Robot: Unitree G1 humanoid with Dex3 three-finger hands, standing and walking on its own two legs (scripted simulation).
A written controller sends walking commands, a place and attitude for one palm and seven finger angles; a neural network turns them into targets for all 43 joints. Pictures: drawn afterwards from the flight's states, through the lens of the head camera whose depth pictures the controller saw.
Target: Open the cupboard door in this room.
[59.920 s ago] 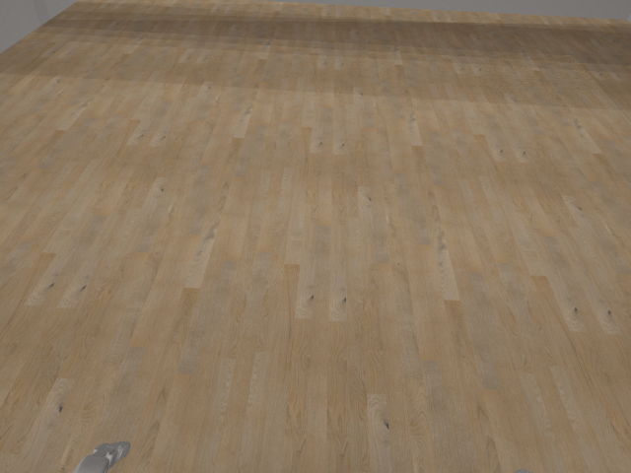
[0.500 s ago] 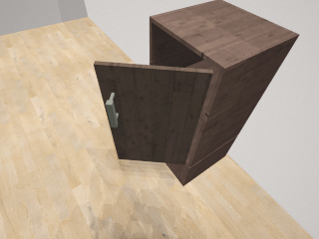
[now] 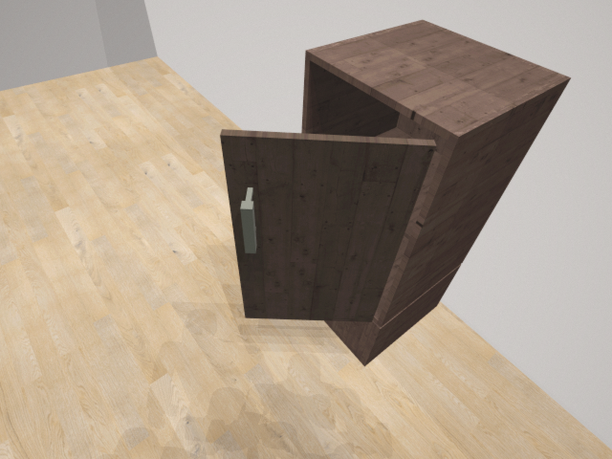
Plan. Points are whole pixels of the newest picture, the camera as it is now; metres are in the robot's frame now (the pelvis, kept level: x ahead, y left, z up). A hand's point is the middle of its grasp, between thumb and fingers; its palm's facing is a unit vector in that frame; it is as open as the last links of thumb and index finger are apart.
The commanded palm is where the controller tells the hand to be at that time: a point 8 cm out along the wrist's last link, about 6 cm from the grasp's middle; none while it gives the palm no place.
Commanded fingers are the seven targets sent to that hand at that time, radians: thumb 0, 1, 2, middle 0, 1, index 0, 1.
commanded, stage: come to a stop and stand still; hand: left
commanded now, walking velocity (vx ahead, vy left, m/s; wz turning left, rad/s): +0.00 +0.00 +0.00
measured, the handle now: (250, 220) +0.53 +0.14 -0.04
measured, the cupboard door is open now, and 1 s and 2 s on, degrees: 51 51 51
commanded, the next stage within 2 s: none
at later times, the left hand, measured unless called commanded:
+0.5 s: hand out of the picture -0.10 +0.18 -0.17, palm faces +0.01 -0.98 -0.19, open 7.3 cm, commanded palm none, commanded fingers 0.00 0.90 0.90 -0.20 -0.30 -0.20 -0.30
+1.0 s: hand out of the picture -0.20 +0.14 -0.19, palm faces +0.10 -0.99 -0.12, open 7.3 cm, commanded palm none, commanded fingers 0.00 0.90 0.90 -0.20 -0.30 -0.20 -0.30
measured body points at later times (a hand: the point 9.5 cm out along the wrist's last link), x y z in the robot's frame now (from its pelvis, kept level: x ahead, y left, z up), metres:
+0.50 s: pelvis -0.06 +0.00 +0.01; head -0.07 +0.01 +0.46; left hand -0.10 +0.23 -0.16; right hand -0.06 -0.25 -0.14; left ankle +0.02 +0.03 -0.73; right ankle -0.03 -0.18 -0.73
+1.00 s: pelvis -0.15 -0.01 -0.01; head -0.18 +0.02 +0.44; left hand -0.21 +0.19 -0.18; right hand -0.14 -0.24 -0.15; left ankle -0.05 +0.04 -0.71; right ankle -0.03 -0.18 -0.73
